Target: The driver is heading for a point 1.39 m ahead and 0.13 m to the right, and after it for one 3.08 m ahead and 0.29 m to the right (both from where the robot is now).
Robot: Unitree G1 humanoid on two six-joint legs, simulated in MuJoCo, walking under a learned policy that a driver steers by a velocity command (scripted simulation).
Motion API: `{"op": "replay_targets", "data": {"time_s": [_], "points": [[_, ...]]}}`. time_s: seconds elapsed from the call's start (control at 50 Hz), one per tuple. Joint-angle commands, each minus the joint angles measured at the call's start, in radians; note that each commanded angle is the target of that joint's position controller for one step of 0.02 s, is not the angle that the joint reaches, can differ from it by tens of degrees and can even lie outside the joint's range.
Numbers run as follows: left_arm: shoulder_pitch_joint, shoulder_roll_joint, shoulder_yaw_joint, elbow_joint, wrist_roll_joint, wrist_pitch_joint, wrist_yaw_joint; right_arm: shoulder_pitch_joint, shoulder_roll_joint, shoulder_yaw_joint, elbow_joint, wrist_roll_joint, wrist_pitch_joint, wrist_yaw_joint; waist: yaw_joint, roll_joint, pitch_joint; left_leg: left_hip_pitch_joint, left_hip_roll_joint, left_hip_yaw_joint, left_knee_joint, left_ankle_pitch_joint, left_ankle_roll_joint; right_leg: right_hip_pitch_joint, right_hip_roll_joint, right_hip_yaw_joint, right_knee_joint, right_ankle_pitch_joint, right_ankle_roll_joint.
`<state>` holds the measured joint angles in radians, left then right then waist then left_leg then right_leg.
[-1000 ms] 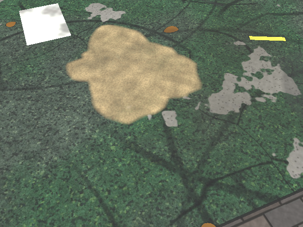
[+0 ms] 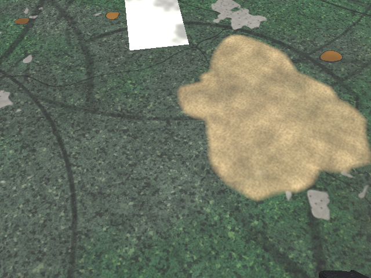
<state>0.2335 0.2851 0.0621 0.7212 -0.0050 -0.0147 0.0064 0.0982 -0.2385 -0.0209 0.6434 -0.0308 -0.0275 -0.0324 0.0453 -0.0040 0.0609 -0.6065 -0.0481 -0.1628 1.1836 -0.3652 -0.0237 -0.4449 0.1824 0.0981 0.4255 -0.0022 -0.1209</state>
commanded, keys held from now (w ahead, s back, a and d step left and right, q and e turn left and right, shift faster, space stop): e+shift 0.10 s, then w+e+shift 0.26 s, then w+q+shift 0.64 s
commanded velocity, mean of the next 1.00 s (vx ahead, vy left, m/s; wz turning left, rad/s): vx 0.68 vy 0.00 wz -0.10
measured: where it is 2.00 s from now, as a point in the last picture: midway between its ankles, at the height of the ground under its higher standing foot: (211, 87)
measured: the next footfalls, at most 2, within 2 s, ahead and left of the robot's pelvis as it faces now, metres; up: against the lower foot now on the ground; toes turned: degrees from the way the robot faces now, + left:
left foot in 0.22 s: +0.16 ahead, +0.16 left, +0.00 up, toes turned -24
right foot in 0.68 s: +0.22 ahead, -0.17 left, +0.00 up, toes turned -20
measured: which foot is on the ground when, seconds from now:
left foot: up 0.00-0.20, down 0.22-0.68, up 0.70-1.00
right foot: down 0.00-0.22, up 0.24-0.66, down 0.68-1.00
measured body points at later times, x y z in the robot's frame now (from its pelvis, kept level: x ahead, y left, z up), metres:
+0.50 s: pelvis +0.13 +0.05 +0.02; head +0.14 +0.08 +0.47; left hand +0.42 +0.20 -0.06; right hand +0.02 -0.23 -0.07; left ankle +0.13 +0.18 -0.72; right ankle +0.10 -0.15 -0.61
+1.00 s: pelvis +0.40 -0.09 -0.01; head +0.43 -0.09 +0.44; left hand +0.39 +0.19 -0.13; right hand +0.60 -0.37 -0.09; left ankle +0.59 -0.02 -0.66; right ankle +0.18 -0.16 -0.72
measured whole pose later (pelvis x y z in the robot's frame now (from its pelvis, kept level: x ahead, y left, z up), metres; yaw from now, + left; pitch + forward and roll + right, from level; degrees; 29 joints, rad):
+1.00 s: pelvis +0.40 -0.09 -0.01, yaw -6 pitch +3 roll -2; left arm 0.52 0.28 0.05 0.86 0.03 -0.10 0.01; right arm 0.05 -0.31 -0.05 0.67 -0.03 -0.01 0.10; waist 0.05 0.04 0.01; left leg -0.85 0.06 0.10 0.99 -0.06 0.13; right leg 0.21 0.02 -0.24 0.19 -0.44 0.04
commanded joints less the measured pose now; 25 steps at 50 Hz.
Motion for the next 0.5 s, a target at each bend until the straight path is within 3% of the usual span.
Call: {"op": "replay_targets", "data": {"time_s": [0.02,0.08,0.14,0.18,0.2,0.22,0.24,0.26,0.28,0.3,0.32,0.34,0.36,0.38,0.42,0.46,0.5], "points": [[-0.064,0.155,0.044,-0.125,-0.007,0.010,0.023,0.093,-0.066,-0.027,-0.043,0.004,0.006,-0.023,-0.064,-0.039,-0.170,0.090,-0.027,0.043,-0.212,0.038,-0.038,0.056,-0.199,0.351,-0.171,-0.218,-0.117],[-0.055,0.166,0.058,-0.144,-0.022,0.036,0.040,0.063,-0.087,-0.035,-0.048,0.025,0.006,-0.030,-0.040,-0.121,-0.192,0.097,-0.035,0.017,-0.344,0.101,-0.053,0.113,-0.201,0.393,-0.153,-0.324,-0.076],[-0.067,0.174,0.066,-0.172,-0.030,0.053,0.047,0.061,-0.106,-0.046,-0.045,0.038,-0.012,-0.015,-0.035,-0.182,-0.228,0.192,-0.055,0.033,-0.474,0.089,-0.043,0.113,-0.193,0.454,-0.166,-0.562,-0.044],[-0.097,0.170,0.065,-0.196,-0.028,0.055,0.041,0.136,-0.129,-0.059,-0.022,0.053,-0.029,0.002,-0.078,-0.233,-0.225,0.362,-0.059,0.056,-0.586,0.031,-0.018,0.023,-0.191,0.491,-0.177,-0.690,-0.015],[-0.159,0.150,0.058,-0.223,-0.029,0.054,0.037,0.239,-0.149,-0.071,0.015,0.058,-0.038,0.006,-0.143,-0.238,-0.195,0.518,-0.033,0.067,-0.721,0.066,0.009,-0.095,-0.160,0.465,-0.149,-0.695,0.034],[-0.147,0.089,0.043,-0.225,-0.037,0.051,0.031,0.319,-0.195,-0.093,0.050,0.064,-0.043,0.003,-0.169,-0.118,-0.189,0.699,0.080,0.021,-0.860,0.048,0.036,-0.237,-0.074,0.344,0.030,-0.689,0.095],[-0.065,-0.021,0.015,-0.218,-0.046,0.041,0.024,0.280,-0.252,-0.103,0.025,0.044,-0.044,0.004,-0.104,0.191,-0.225,0.776,0.370,-0.334,-0.896,-0.240,0.112,-0.372,0.016,0.159,0.385,-0.637,0.082],[-0.107,0.061,0.028,-0.262,-0.036,0.012,0.013,0.183,-0.262,-0.101,-0.021,-0.007,-0.056,0.016,-0.070,0.289,-0.113,0.637,0.427,-0.567,-1.009,-0.432,0.167,-0.541,-0.066,0.155,0.552,-0.463,0.075],[-0.108,0.124,0.039,-0.259,-0.028,0.001,0.003,0.116,-0.227,-0.097,-0.044,0.002,-0.068,0.009,-0.036,0.257,-0.060,0.585,0.431,-0.519,-1.011,-0.461,0.172,-0.583,-0.132,0.118,0.658,-0.363,0.077],[-0.075,0.135,0.040,-0.233,-0.014,0.002,-0.001,0.094,-0.188,-0.085,-0.054,0.028,-0.071,0.002,-0.036,0.194,-0.047,0.563,0.380,-0.395,-0.998,-0.385,0.145,-0.565,-0.155,0.071,0.734,-0.292,0.096],[-0.040,0.122,0.037,-0.210,0.001,0.003,-0.006,0.101,-0.176,-0.078,-0.060,0.040,-0.069,-0.001,-0.037,0.144,-0.070,0.544,0.326,-0.288,-0.982,-0.294,0.113,-0.526,-0.165,0.027,0.836,-0.244,0.112],[-0.119,0.134,0.042,-0.223,0.108,0.027,-0.055,0.149,-0.197,-0.066,-0.029,-0.020,-0.047,0.013,-0.062,0.015,-0.030,0.386,0.296,-0.203,-1.019,-0.287,0.109,-0.468,-0.137,-0.007,0.911,-0.194,0.121],[-0.100,0.108,0.035,-0.230,0.095,0.039,-0.077,0.156,-0.217,-0.071,-0.021,-0.026,-0.043,0.023,-0.045,0.059,-0.018,0.359,0.274,-0.141,-1.021,-0.258,0.095,-0.457,-0.144,-0.013,0.953,-0.162,0.126],[-0.075,0.089,0.024,-0.219,0.080,0.041,-0.086,0.185,-0.206,-0.067,-0.011,-0.020,-0.048,0.034,-0.051,0.081,-0.024,0.333,0.253,-0.115,-1.023,-0.250,0.092,-0.430,-0.142,0.008,0.951,-0.129,0.127],[-0.057,0.077,0.017,-0.202,0.062,0.036,-0.083,0.244,-0.196,-0.062,0.014,-0.010,-0.060,0.049,-0.065,0.111,-0.008,0.318,0.244,-0.103,-1.038,-0.246,0.108,-0.400,-0.116,0.055,0.890,-0.083,0.129],[-0.106,0.102,0.022,-0.208,0.060,0.029,-0.079,0.302,-0.220,-0.069,0.039,0.006,-0.066,0.051,-0.088,0.127,0.004,0.397,0.261,-0.117,-1.055,-0.249,0.150,-0.423,-0.109,0.069,0.793,-0.085,0.138],[-0.154,0.118,0.019,-0.208,0.066,0.022,-0.082,0.333,-0.226,-0.073,0.062,0.018,-0.063,0.051,-0.093,0.154,0.003,0.485,0.260,-0.128,-1.075,-0.219,0.183,-0.421,-0.180,-0.032,0.630,-0.086,0.150]]}}
Velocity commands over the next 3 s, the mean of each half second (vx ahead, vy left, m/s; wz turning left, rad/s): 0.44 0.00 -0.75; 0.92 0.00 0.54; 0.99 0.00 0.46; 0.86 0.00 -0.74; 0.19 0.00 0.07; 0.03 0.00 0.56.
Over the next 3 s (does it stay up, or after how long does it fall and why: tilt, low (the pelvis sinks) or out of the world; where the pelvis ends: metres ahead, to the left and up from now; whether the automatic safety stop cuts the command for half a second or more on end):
stays up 1.57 -0.05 0.01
